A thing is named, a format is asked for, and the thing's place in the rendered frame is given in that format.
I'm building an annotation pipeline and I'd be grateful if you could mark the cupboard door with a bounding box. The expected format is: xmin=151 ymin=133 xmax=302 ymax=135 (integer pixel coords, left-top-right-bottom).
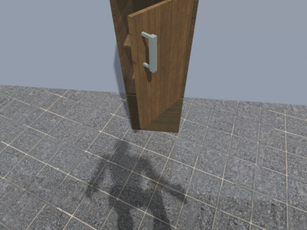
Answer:
xmin=127 ymin=0 xmax=194 ymax=129

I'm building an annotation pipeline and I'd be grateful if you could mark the handle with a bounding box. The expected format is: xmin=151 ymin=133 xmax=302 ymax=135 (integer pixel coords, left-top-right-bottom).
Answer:
xmin=141 ymin=32 xmax=157 ymax=73

